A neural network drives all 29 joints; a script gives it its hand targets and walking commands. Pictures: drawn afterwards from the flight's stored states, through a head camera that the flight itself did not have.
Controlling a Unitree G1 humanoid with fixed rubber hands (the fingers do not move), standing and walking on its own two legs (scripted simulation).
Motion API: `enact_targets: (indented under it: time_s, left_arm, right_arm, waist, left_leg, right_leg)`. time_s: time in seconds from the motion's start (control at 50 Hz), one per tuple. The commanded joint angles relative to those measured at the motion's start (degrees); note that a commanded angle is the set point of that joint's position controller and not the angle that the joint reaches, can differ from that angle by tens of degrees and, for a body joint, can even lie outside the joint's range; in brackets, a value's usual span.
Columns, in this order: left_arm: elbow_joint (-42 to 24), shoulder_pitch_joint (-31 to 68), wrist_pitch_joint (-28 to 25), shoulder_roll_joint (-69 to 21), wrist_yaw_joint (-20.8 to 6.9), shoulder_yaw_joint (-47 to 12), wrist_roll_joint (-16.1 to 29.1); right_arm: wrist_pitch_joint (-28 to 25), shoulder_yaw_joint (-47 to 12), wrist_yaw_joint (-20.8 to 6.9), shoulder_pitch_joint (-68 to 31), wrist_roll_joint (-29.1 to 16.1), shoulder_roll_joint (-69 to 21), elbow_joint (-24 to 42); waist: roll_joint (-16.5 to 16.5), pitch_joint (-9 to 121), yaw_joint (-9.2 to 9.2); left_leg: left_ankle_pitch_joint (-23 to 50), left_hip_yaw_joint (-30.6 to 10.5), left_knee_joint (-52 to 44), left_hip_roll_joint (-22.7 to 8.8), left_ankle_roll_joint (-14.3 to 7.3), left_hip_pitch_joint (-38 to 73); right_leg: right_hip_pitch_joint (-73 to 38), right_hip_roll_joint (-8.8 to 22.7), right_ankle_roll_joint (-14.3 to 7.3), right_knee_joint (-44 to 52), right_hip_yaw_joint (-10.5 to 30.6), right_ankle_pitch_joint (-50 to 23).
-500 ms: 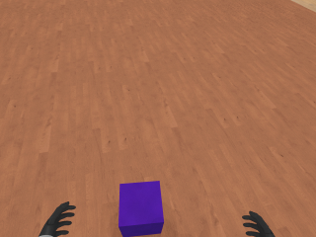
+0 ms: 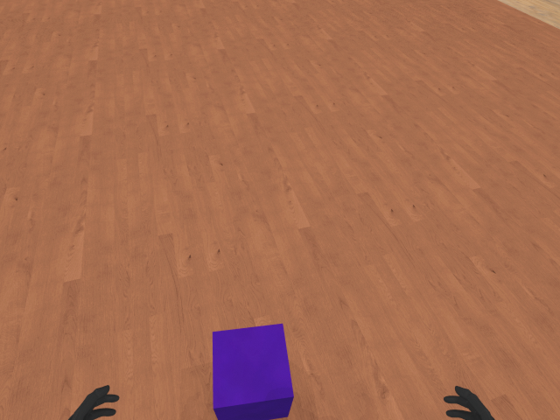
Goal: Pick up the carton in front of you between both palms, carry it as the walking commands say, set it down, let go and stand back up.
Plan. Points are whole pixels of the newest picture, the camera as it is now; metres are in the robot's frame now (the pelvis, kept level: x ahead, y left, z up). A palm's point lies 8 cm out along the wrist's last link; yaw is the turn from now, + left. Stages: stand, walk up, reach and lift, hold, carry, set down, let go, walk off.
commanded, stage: stand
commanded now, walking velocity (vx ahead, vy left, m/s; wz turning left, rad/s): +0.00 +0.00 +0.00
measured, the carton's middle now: (251, 376) +0.37 +0.07 -0.65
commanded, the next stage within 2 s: none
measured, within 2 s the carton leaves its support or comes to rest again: neither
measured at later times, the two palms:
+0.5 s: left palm out of the picture +0.08 +0.29 -0.10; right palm out of the picture +0.09 -0.31 -0.09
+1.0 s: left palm out of the picture +0.06 +0.30 -0.10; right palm out of the picture +0.07 -0.32 -0.09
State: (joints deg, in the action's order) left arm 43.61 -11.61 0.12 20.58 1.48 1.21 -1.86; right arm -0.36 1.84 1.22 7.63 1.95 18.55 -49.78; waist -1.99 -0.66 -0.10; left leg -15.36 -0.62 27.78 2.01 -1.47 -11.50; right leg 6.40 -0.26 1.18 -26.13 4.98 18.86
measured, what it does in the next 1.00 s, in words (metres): stands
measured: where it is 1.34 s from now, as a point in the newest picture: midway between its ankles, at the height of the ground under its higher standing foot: outside the picture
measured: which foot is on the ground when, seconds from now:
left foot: down 0.00-1.00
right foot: down 0.00-1.00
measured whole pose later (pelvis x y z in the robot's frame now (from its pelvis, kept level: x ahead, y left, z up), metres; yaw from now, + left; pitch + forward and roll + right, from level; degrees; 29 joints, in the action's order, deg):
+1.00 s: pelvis -0.02 -0.01 +0.01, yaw +1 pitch -2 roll +0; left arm 56.2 -9.0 -0.6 22.5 0.8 -0.3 -1.1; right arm -0.7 -0.1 0.5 6.0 0.7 21.8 -59.9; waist -1.0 -1.6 -0.2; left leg -10.5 -1.6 22.2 1.2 -0.7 -9.3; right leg 4.1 -0.5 0.8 -20.4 4.0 14.1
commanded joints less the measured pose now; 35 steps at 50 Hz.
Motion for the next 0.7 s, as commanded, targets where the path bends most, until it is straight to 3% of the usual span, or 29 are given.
enact_targets:
  time_s: [0.0,0.68]
  left_arm:
    - [-2.32,0.95,-0.82,8.04,0.24,1.75,0.08]
    - [7.93,2.99,-1.31,10.63,-0.32,0.35,0.57]
  right_arm:
    - [-0.69,2.03,0.18,-2.2,-0.11,9.77,2.2]
    - [-0.8,0.19,-0.42,-3.54,-1.12,12.46,-6.34]
  waist:
    - [1.83,2.78,0.03]
    - [1.8,0.45,-0.17]
  left_leg:
    - [17.68,-6.17,-3.85,-6.73,0.05,4.95]
    - [11.11,-7.22,-8.29,-7.66,-0.08,4.9]
  right_leg:
    - [3.16,4.16,-1.15,3.16,2.32,-15.5]
    - [2.34,5.54,-1.86,8.46,3.58,-11.63]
